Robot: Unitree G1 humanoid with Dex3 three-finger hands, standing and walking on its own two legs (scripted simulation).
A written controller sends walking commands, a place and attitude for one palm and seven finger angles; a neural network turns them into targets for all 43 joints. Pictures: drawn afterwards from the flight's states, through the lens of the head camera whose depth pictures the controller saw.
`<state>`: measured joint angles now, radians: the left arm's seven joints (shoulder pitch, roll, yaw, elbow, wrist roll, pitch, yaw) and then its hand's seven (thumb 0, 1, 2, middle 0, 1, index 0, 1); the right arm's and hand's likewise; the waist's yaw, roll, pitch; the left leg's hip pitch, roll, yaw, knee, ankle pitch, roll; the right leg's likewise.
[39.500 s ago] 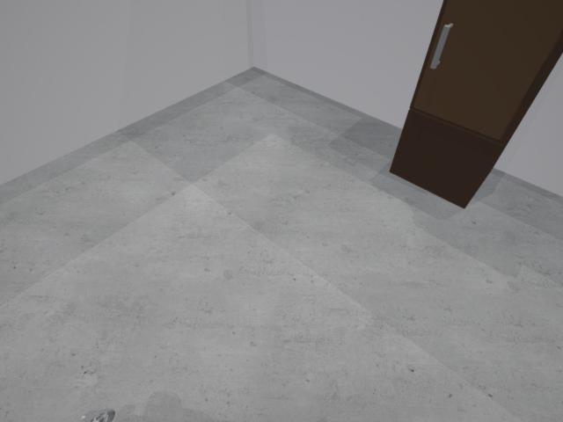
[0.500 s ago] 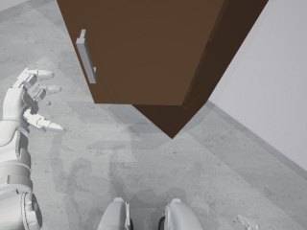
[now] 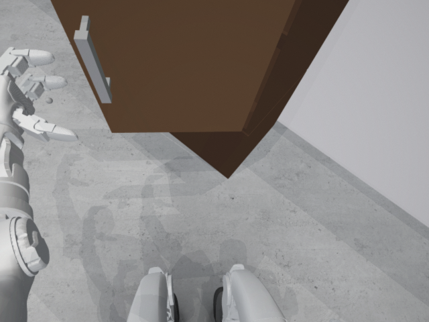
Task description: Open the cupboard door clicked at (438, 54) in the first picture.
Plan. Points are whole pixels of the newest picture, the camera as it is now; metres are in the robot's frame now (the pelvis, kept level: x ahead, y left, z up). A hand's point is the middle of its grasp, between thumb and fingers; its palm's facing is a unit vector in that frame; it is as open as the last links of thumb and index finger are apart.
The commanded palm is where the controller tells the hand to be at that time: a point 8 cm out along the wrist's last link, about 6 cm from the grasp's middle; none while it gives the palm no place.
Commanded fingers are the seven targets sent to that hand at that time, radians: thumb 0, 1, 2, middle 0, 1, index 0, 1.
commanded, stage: move the hooked fingers beside the handle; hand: left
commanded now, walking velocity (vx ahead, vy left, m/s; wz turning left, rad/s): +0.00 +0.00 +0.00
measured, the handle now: (97, 64) +0.57 +0.20 +0.05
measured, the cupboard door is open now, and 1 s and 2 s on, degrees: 44 44 43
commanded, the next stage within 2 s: slide the fingers in behind the handle in 1.04 s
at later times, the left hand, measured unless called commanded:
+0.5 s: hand (57, 82) +0.53 +0.26 +0.05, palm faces +0.03 -1.00 -0.02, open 14.0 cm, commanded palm +0.51 +0.29 +0.05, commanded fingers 0.00 -0.50 0.30 -0.30 -1.20 -0.30 -1.20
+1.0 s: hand (61, 83) +0.53 +0.25 +0.05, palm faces +0.03 -1.00 -0.01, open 14.0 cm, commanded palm +0.51 +0.28 +0.05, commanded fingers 0.00 -0.50 0.30 -0.30 -1.20 -0.30 -1.20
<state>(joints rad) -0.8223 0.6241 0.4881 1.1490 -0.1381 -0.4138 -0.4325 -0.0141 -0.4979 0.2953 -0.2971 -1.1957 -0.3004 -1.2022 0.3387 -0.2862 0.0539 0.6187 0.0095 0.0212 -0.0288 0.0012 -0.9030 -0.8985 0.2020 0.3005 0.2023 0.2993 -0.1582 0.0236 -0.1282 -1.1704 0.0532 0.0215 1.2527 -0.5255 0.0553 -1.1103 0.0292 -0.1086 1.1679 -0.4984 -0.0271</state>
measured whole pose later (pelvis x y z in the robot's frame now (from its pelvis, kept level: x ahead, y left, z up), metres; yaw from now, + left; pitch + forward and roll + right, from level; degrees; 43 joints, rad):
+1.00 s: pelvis +0.01 +0.00 +0.00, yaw -1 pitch +28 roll -6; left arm -0.92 0.67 0.50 1.19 -0.08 -0.40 -0.38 -0.01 -0.50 0.30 -0.30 -1.20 -0.30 -1.20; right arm 0.34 -0.28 0.07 0.59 -0.01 0.08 -0.01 0.00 -0.90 -0.90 0.20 0.30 0.20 0.30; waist -0.20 0.03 -0.12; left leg -1.22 0.06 0.01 1.27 -0.54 0.06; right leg -1.15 0.04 -0.11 1.17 -0.50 -0.02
